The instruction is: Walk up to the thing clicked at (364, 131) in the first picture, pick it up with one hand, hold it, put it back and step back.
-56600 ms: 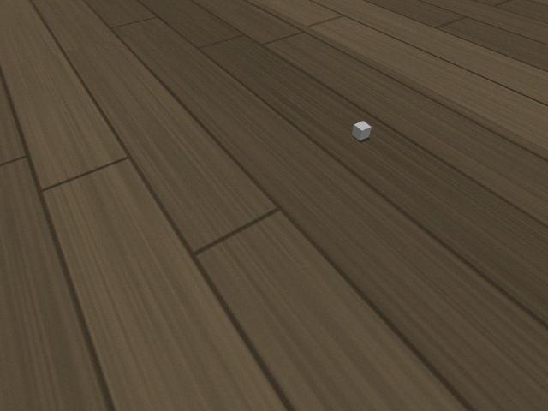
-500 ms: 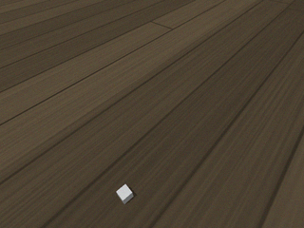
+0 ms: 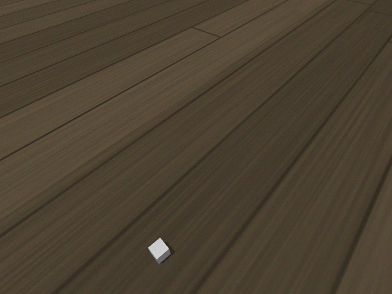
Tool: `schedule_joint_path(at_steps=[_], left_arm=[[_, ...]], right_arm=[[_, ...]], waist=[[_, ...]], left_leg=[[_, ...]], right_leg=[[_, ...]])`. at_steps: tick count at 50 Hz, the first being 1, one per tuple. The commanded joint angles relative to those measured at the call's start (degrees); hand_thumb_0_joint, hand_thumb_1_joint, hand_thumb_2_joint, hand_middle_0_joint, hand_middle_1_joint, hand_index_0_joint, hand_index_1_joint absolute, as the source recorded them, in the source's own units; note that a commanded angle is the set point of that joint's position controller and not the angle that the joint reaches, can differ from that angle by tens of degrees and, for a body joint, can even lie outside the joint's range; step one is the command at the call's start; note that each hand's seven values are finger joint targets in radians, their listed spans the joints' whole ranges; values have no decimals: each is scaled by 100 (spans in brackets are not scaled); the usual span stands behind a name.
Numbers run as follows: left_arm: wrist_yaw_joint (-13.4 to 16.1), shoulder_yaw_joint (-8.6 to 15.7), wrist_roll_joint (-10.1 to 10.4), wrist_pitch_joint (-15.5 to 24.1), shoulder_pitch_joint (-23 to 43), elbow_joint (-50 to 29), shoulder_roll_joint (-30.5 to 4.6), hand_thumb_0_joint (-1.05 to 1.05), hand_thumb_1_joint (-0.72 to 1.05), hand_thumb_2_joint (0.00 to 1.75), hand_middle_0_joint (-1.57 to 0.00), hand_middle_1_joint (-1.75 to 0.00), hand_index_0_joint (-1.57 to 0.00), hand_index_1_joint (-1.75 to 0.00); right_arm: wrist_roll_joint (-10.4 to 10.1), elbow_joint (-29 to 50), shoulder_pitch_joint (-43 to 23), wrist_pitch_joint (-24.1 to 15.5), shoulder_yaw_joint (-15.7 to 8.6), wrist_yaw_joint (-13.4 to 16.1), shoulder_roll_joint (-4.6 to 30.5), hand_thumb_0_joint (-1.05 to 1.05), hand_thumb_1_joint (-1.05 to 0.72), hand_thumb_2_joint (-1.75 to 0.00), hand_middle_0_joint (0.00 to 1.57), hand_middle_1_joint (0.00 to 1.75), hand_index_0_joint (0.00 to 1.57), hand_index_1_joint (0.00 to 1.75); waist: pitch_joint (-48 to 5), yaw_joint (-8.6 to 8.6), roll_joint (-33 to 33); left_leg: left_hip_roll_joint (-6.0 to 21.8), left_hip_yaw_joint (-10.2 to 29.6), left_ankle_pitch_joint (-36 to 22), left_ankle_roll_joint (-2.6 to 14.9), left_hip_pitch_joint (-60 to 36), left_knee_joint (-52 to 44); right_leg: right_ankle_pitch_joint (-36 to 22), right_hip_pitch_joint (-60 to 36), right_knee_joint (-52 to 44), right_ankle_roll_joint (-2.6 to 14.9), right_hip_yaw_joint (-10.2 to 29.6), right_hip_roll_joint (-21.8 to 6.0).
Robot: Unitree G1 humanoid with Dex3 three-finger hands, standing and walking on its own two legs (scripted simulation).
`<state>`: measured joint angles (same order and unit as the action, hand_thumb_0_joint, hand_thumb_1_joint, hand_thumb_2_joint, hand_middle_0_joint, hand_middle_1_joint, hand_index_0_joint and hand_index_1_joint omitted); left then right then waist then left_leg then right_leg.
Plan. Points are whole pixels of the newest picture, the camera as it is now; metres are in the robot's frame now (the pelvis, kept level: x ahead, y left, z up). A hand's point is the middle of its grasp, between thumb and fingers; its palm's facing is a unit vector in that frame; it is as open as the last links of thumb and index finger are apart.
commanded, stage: step back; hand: left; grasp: from above
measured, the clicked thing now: (159, 250) +0.47 +0.21 -0.75
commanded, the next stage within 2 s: none
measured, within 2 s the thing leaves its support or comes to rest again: neither
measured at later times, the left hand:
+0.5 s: hand out of the picture +0.06 +0.32 -0.18, palm faces -0.05 -0.93 -0.37, open 7.4 cm
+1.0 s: hand out of the picture -0.07 +0.31 -0.15, palm faces -0.03 -0.91 -0.42, open 7.4 cm
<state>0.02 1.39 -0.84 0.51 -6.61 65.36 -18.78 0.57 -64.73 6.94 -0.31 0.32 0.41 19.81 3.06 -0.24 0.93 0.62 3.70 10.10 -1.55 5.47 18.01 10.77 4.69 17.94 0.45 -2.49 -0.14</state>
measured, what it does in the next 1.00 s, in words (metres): walks backwards: right foot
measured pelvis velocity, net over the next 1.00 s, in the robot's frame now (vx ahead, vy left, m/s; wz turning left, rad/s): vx -0.20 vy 0.05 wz -0.02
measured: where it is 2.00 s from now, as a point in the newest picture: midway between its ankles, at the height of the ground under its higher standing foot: outside the picture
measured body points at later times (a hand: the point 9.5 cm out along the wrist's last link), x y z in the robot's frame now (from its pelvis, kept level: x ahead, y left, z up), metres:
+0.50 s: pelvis -0.08 +0.06 -0.02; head +0.00 +0.08 +0.43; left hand +0.06 +0.37 -0.15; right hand -0.01 -0.26 -0.13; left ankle -0.04 +0.16 -0.75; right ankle -0.11 -0.08 -0.66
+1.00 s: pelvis -0.20 +0.05 -0.02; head -0.14 +0.03 +0.42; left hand -0.07 +0.35 -0.12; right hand -0.12 -0.28 -0.15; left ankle -0.22 +0.18 -0.71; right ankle -0.15 -0.07 -0.75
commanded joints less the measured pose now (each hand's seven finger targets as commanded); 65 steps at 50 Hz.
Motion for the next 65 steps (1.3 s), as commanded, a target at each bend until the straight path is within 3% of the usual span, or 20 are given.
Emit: schedule_joint_path(at_steps=[1, 4, 7, 13, 15, 16, 20, 31, 35, 36, 37, 38, 42, 46, 50, 52, 53, 55, 59, 65], left_arm=[[158, 525, 137, 78, 57, -516, -1648, 0, 90, 90, -20, -30, -20, -30], [172, 610, 112, 25, 156, -866, -1719, 0, 90, 90, -20, -30, -20, -30], [211, 646, -53, -10, 646, -1350, -1789, 0, 90, 90, -20, -30, -20, -30], [174, 532, -22, -164, 677, -1720, -1636, 0, 90, 90, -20, -30, -20, -30], [162, 442, 92, -279, 274, -1852, -1092, 0, 90, 90, -20, -30, -20, -30], [240, 488, 44, -316, 309, -1811, -1276, 0, 90, 90, -20, -30, -20, -30], [255, 499, 116, -328, 6, -1685, -1356, 0, 90, 90, -20, -30, -20, -30], [117, 602, 12, -216, -324, -1957, -1274, 0, 90, 90, -20, -30, -20, -30], [73, 646, -65, -161, -1188, -1606, -1251, 0, 90, 90, -20, -30, -20, -30], [77, 741, -152, -115, -1064, -1698, -1614, 0, 90, 90, -20, -30, -20, -30], [49, 858, -76, -130, -725, -1862, -2202, 0, 90, 90, -20, -30, -20, -30], [67, 890, -163, -84, -303, -2149, -2397, 0, 90, 90, -20, -30, -20, -30], [155, 722, -118, -66, 417, -2393, -1607, 0, 90, 90, -20, -30, -20, -30], [207, 671, -134, -99, -244, -2389, -1468, 0, 90, 90, -20, -30, -20, -30], [204, 669, -69, -176, -245, -2483, -1614, 0, 90, 90, -20, -30, -20, -30], [148, 634, 5, -255, -163, -2540, -1657, 0, 90, 90, -20, -30, -20, -30], [128, 575, 21, -275, -204, -2589, -1484, 0, 90, 90, -20, -30, -20, -30], [198, 646, 31, -277, 234, -2650, -1467, 0, 90, 90, -20, -30, -20, -30], [177, 676, 68, -278, -406, -2280, -1440, 0, 90, 90, -20, -30, -20, -30], [94, 655, -14, -229, -398, -2328, -1334, 0, 90, 90, -20, -30, -20, -30]], right_arm=[[-48, 514, -260, 12, -324, 32, 1263, 0, -90, -90, 20, 30, 20, 30], [-80, 710, -47, 122, -401, 11, 1200, 0, -90, -90, 20, 30, 20, 30], [-41, 946, 324, 289, -518, -32, 1230, 0, -90, -90, 20, 30, 20, 30], [74, 1066, 697, 145, -604, -50, 1145, 0, -90, -90, 20, 30, 20, 30], [270, 1291, 517, 66, -786, -18, 1875, 0, -90, -90, 20, 30, 20, 30], [151, 1350, 443, 49, -844, -24, 2276, 0, -90, -90, 20, 30, 20, 30], [151, 1586, -118, 45, -691, 130, 1598, 0, -90, -90, 20, 30, 20, 30], [86, 1921, 234, 98, -702, 166, 1658, 0, -90, -90, 20, 30, 20, 30], [-4, 2006, -193, 189, -679, 94, 1668, 0, -90, -90, 20, 30, 20, 30], [-42, 2014, -94, 202, -613, 78, 1433, 0, -90, -90, 20, 30, 20, 30], [-79, 2101, -406, 207, -601, 101, 1240, 0, -90, -90, 20, 30, 20, 30], [-39, 1993, -296, 249, -669, 143, 1392, 0, -90, -90, 20, 30, 20, 30], [-133, 1708, 465, 176, -571, 145, 1327, 0, -90, -90, 20, 30, 20, 30], [-57, 1853, 240, 153, -512, 153, 1264, 0, -90, -90, 20, 30, 20, 30], [8, 1834, 542, 106, -547, 119, 1207, 0, -90, -90, 20, 30, 20, 30], [66, 1677, 841, 59, -620, 93, 1236, 0, -90, -90, 20, 30, 20, 30], [136, 1736, 792, 28, -702, 95, 1451, 0, -90, -90, 20, 30, 20, 30], [136, 1911, 487, 49, -894, 19, 2419, 0, -90, -90, 20, 30, 20, 30], [144, 2034, -210, 10, -656, 113, 1615, 0, -90, -90, 20, 30, 20, 30], [124, 2090, 249, 37, -713, 144, 1612, 0, -90, -90, 20, 30, 20, 30]], waist=[[36, 10, -305], [-516, 50, -637], [-383, 214, -1117], [-521, 246, -666], [-468, 60, 1175], [-632, 245, 1149], [-629, -81, 727], [-753, 219, 754], [-809, -211, 712], [-635, -115, -148], [-206, -262, -1613], [71, -267, -1596], [-167, 205, -916], [-402, -253, -950], [-707, -151, -1299], [-770, 50, -999], [-796, 41, -558], [-509, 379, 1310], [-214, -168, 591], [-464, 221, 792]], left_leg=[[361, 185, -1867, 393, 656, 857], [-103, -121, -865, 339, 736, 2041], [-185, 288, 2109, 435, 1125, 3699], [-156, -341, -201, 319, 793, 809], [1498, 1969, -2745, 832, 119, 168], [1940, 2300, -3283, 1507, 434, 274], [1298, 1113, -2986, 1326, -33, 766], [1459, 937, -2191, 1548, -160, 1087], [1158, 680, -552, 985, 1147, 1413], [644, 423, 281, 594, 2045, 1956], [-571, -209, 1894, 230, 2371, 3349], [-595, 402, 2588, 111, 2062, 4726], [-809, 581, 1705, 109, 2193, 5275], [-565, 293, 2044, -8, 2372, 3951], [-207, -127, 1660, 160, 1623, 1928], [-265, -421, 157, 217, 742, 539], [237, 347, -222, 403, 361, 452], [2224, 2615, -1406, 1796, 1100, 58], [1440, 1120, -1961, 1438, 868, 588], [1462, 981, -1985, 1693, -79, 899]], right_leg=[[-2279, 54, 292, 252, 625, -818], [-2522, 168, 267, 933, 1195, -1479], [-2382, 876, 275, 1533, 1664, -2275], [-1745, 605, 1752, 641, 776, -1213], [1716, 2038, 3269, 153, 424, 287], [2937, 1977, 4137, 99, 1109, 643], [1931, 2508, 5235, 95, 1455, 545], [1745, 1665, 2859, -133, 649, 154], [244, 240, 915, 189, 365, 58], [409, 49, 557, 449, 1534, -588], [440, 1035, -161, 1386, 3181, -1827], [81, 1908, -291, 1902, 3832, -2488], [-1602, 1079, 546, 1131, 1600, -1256], [-2203, -105, 918, 1233, 1529, -1319], [-2509, -263, 1362, 1093, 1579, -1370], [-1988, 359, 1785, 777, 1307, -1095], [-1108, 998, 1989, 498, 1244, -819], [2733, 1944, 4113, 53, 868, 571], [1895, 2349, 5518, 69, 1344, 583], [1993, 2283, 4077, -262, 941, 349]])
